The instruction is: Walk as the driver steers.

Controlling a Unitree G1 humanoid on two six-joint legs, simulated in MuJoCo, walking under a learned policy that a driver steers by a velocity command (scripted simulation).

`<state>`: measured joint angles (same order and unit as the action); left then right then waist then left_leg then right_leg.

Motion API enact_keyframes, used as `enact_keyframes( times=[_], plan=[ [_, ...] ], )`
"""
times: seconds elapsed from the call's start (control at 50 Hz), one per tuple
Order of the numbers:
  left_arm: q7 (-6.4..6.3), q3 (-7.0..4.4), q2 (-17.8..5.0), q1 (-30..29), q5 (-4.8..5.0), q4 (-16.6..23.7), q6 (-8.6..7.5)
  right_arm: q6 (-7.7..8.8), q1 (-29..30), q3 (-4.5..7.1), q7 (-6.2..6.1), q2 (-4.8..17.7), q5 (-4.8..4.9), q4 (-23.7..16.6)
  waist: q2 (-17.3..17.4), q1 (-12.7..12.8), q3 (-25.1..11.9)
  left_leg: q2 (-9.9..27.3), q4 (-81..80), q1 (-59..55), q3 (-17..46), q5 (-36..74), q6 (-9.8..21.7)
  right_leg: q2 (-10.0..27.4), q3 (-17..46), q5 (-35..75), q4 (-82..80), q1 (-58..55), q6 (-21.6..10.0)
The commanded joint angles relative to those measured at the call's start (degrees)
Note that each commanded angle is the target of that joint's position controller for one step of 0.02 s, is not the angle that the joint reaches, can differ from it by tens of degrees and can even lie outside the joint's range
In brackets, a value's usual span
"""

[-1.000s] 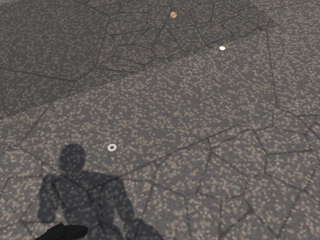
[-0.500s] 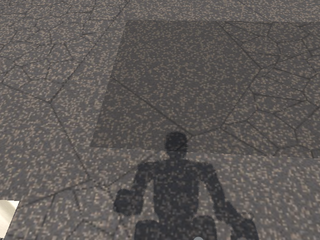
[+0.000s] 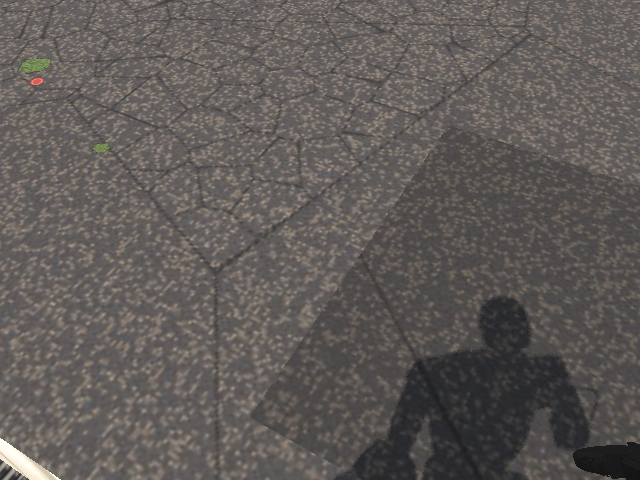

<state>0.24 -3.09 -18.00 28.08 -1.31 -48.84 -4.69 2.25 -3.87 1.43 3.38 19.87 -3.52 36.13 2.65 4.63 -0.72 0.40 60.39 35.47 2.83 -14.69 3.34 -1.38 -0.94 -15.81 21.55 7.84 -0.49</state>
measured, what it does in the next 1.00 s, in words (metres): walks ahead, turning right: left foot, then right foot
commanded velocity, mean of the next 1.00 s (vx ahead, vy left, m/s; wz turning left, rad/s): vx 1.00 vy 0.00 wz -0.76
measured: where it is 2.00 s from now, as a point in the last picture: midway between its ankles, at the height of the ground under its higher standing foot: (636, 149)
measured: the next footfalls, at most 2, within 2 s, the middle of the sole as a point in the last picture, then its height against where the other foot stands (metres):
left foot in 0.18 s outside the picture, level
right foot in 0.60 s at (452, 400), level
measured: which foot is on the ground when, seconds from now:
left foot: up 0.00-0.16, down 0.18-0.60, up 0.62-1.00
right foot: down 0.00-0.16, up 0.18-0.58, down 0.60-1.00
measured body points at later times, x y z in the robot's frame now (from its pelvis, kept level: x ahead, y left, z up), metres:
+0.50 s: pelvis +0.44 -0.03 -0.02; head +0.46 -0.05 +0.43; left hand +0.75 +0.12 -0.08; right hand +0.29 -0.29 -0.14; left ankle +0.29 +0.12 -0.74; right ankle +0.59 -0.19 -0.68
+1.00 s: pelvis +0.87 -0.25 -0.02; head +0.89 -0.27 +0.43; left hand +1.07 -0.02 -0.14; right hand +0.91 -0.59 -0.06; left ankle +1.10 -0.27 -0.73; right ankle +0.67 -0.17 -0.74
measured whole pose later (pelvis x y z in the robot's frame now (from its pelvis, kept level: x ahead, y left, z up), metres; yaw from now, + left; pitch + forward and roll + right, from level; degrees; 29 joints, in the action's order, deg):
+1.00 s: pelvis +0.87 -0.25 -0.02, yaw -48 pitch +2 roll +0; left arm 0.7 -4.6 -20.0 25.7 -0.1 -47.2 -3.7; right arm 3.5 0.9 -1.4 0.8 15.7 -2.0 32.4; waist -0.5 7.0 1.6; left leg 3.2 30.6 33.6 2.4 -0.6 -0.5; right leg -9.2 15.9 -25.0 19.5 -7.2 -8.7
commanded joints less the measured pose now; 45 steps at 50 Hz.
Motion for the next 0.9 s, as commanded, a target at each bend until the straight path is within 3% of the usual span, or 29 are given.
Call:
enact_keyframes(
  times=[0.02,0.06,0.1,0.14,0.16,0.18,0.2,0.22,0.24,0.26,0.3,0.36,0.42,0.46,0.5,0.54,0.56,0.58,0.6,0.62,0.64,0.66,0.68,0.7,0.74,0.76,0.82,0.86,0.9],
  plan=[
    [0.50,-1.01,-5.9,-6.1,0.67,4.4,-1.51,1.31,5.7,-1.82,1.22,0.1,0.55,-6.7,-6.6,-4.7,5.8,2.7,-16.8,-2.0,-1.8,8.5,-2.4,9.9,14.4,6.2,-16.6,7.7,-10.1],
    [0.99,-2.05,-9.4,-5.3,1.15,4.1,-1.65,1.57,6.7,-2.02,1.55,0.4,1.48,-6.4,-7.0,-4.5,5.4,0.5,-21.5,-14.0,-4.5,11.7,-2.3,10.7,13.2,14.3,-19.3,12.2,-10.0],
    [1.29,-2.23,-10.2,-3.6,1.41,3.2,-1.48,1.62,6.0,-1.22,0.38,2.4,1.57,-5.8,-6.5,-5.0,4.5,-0.3,-24.9,-17.6,-4.3,11.8,-1.6,11.8,12.7,24.2,-15.6,7.1,-9.4],
    [1.20,-2.34,-11.2,-1.8,1.50,2.0,-1.18,2.00,-3.7,0.28,-1.44,4.6,0.74,-2.4,-4.4,-9.6,-2.9,-3.3,-28.8,-30.4,-5.1,6.9,-0.3,9.3,9.4,41.8,2.2,3.3,-7.7],
    [1.18,-2.33,-11.0,-2.3,1.77,2.2,-1.19,2.28,-12.6,1.30,-2.59,6.2,-0.01,0.1,-4.0,-14.0,-8.1,-0.4,-28.2,-43.5,-3.1,5.0,0.4,6.6,8.7,37.1,16.5,10.4,-6.8],
    [1.01,-1.13,-6.0,-2.9,1.55,3.9,-1.42,2.60,-23.1,2.86,-3.87,10.8,-1.24,0.9,3.2,-17.5,-16.0,14.3,-31.2,-55.0,12.3,-15.3,1.8,2.8,6.4,14.5,36.2,19.9,-6.3],
    [0.74,0.08,0.0,1.9,3.20,6.1,-0.88,2.01,-23.0,3.53,-4.32,13.9,-1.91,0.6,13.0,-12.8,-21.8,27.4,-42.3,-60.0,39.1,-33.9,5.4,-1.1,5.5,-11.9,53.0,32.8,-5.9],
    [0.45,-0.57,-4.1,-2.8,2.02,6.2,0.07,1.57,-18.0,3.24,-4.47,10.0,-0.29,0.3,7.8,-11.8,-14.1,25.0,-46.8,-52.5,41.5,-36.5,6.2,1.6,5.7,-5.9,56.8,38.4,-6.3],
    [0.77,-0.87,-4.6,-7.1,1.21,6.5,0.65,1.93,-14.2,2.25,-4.30,5.4,0.43,0.6,3.5,-10.3,-5.6,22.1,-45.9,-45.3,30.3,-26.6,5.7,4.1,5.2,-1.6,54.8,39.6,-6.2],
    [1.32,-0.72,-3.7,-8.4,0.92,6.1,1.12,2.29,-12.7,1.86,-3.92,3.1,0.52,1.5,1.5,-8.7,-1.8,19.5,-46.5,-39.8,22.4,-15.3,5.2,5.7,5.0,0.3,52.7,37.9,-5.5],
    [2.29,-0.55,-1.5,-8.1,0.07,5.7,2.88,3.16,-13.0,1.38,-3.86,0.9,1.30,3.3,3.1,-5.7,1.8,16.7,-49.0,-32.8,12.0,-5.2,3.8,7.7,5.0,0.6,50.7,34.9,-4.2],
    [3.40,-0.10,0.3,-15.6,-0.52,9.0,4.63,4.70,-15.1,1.33,-3.31,-0.5,2.62,6.4,2.2,-4.7,5.3,15.9,-51.8,-32.3,1.9,8.5,3.1,9.3,3.9,4.1,49.3,39.9,-3.6],
    [4.62,0.71,0.6,-22.2,-0.22,12.8,4.41,5.41,-13.7,1.39,-3.41,-0.3,2.39,7.7,2.1,-3.1,7.0,12.5,-53.6,-29.9,-9.8,19.7,1.4,8.6,1.1,13.4,40.0,38.0,-4.2],
    [5.63,1.27,0.1,-26.5,-0.03,14.0,4.27,5.43,-14.1,1.73,-3.77,1.2,2.38,8.6,-0.7,-3.4,8.4,10.2,-55.8,-28.7,-16.0,25.1,-0.1,6.4,-4.2,18.4,29.2,31.6,-5.9],
    [5.97,1.53,-0.3,-28.6,0.02,14.6,4.18,5.33,-16.3,2.15,-4.18,3.9,2.40,9.5,-0.9,-3.4,8.2,10.6,-53.3,-31.0,-18.7,45.5,-1.1,2.6,-8.9,19.9,22.8,24.2,-8.1],
    [5.21,0.83,-2.8,-23.2,0.22,12.9,4.10,4.01,-17.7,3.11,-4.89,8.0,2.19,9.3,1.9,0.1,3.1,12.1,-42.0,-37.6,-18.9,70.3,-2.0,-2.1,-11.3,14.6,21.6,17.1,-9.9],
    [4.66,-0.04,-4.8,-15.5,0.20,11.1,4.03,2.89,-16.4,3.68,-5.26,10.1,1.82,8.8,3.1,4.7,-1.4,13.5,-31.0,-37.8,-18.4,76.4,-1.7,-3.8,-10.5,11.0,21.8,8.9,-11.2],
    [3.83,-1.48,-7.5,-3.9,0.10,7.8,3.93,1.84,-13.9,4.05,-5.34,11.1,1.51,7.6,3.3,10.1,-6.9,14.3,-16.0,-33.7,-17.0,75.4,-0.8,-4.8,-8.0,7.6,20.6,-3.8,-13.0],
    [2.31,-3.27,-10.3,4.4,0.10,4.5,4.11,1.41,-13.5,3.95,-4.81,10.1,0.96,7.4,-0.7,12.3,-10.0,10.9,4.1,-23.4,-16.7,52.4,-1.4,-4.6,-3.3,3.7,17.4,-17.7,-14.5],
    [1.01,-4.54,-15.0,-0.8,1.14,4.7,4.88,1.93,-13.4,1.66,-3.65,1.0,0.20,5.4,-15.5,5.4,-4.8,0.1,27.5,-5.1,-15.4,-9.5,-3.3,5.0,12.9,6.9,15.8,-21.0,-16.8],
    [1.09,-5.63,-20.5,-3.7,-0.41,8.1,5.63,3.06,-16.3,1.34,-3.57,2.8,2.00,-1.4,-19.2,1.6,-17.3,-3.8,39.0,12.7,-2.8,-14.7,-4.7,14.8,43.5,-2.2,3.0,-36.0,-28.5],
    [0.55,-5.49,-17.5,-3.4,0.04,8.9,5.64,4.49,-10.6,1.12,-3.68,5.3,1.24,-1.9,-6.7,3.5,-14.2,0.2,34.5,16.1,2.5,-9.0,-4.0,16.0,47.8,-8.3,-5.2,-32.2,-26.1],
    [0.01,-4.81,-14.5,-4.9,0.22,7.7,5.16,5.14,-9.4,0.80,-3.68,5.2,1.48,-1.7,-1.4,0.6,-5.1,2.4,27.5,14.9,2.5,-5.6,-3.9,14.7,44.4,-6.4,-7.6,-21.9,-23.8],
    [-0.25,-4.25,-12.6,-6.5,0.31,7.0,4.30,4.88,-8.1,0.42,-3.85,4.3,0.75,-1.4,2.5,-2.3,-0.6,4.5,22.1,11.0,2.3,-5.6,-4.4,12.2,39.4,-0.9,-7.8,-12.6,-22.1],
    [-0.49,-3.06,-10.1,-9.5,0.70,7.6,2.51,2.43,-10.3,0.07,-3.85,3.5,-0.74,-0.7,3.1,-6.6,2.3,6.5,15.0,3.2,2.2,-7.5,-6.1,7.8,30.8,8.0,-7.7,0.9,-21.3],
    [-0.23,-2.67,-9.2,-9.5,0.95,7.5,1.81,1.30,-9.8,0.02,-3.73,3.0,-0.82,-1.2,2.8,-7.4,3.1,7.1,10.8,1.4,1.7,-9.3,-7.0,6.2,28.5,8.5,-8.6,5.4,-21.2],
    [0.20,-2.80,-9.2,-9.7,0.94,7.8,0.48,0.58,1.0,-1.22,-2.87,-0.1,0.02,-6.1,0.6,-5.6,7.0,7.0,-6.0,-3.4,-1.7,1.7,-8.2,1.7,23.6,10.4,-12.1,15.8,-19.2],
    [0.59,-3.33,-9.8,-9.1,1.03,7.6,0.25,0.85,4.9,-1.80,-2.38,-1.3,1.29,-7.2,-1.6,-3.5,6.1,4.9,-16.6,-9.3,-2.6,15.0,-7.6,-0.4,21.9,15.4,-12.0,16.6,-16.2],
    [0.86,-3.67,-10.5,-7.3,1.70,6.8,0.05,1.07,5.7,-1.64,-2.37,-0.5,1.99,-7.2,-3.0,-2.0,4.1,3.1,-22.4,-12.9,-3.1,21.4,-6.5,1.0,22.2,22.4,-11.2,11.7,-14.5]
  ],
)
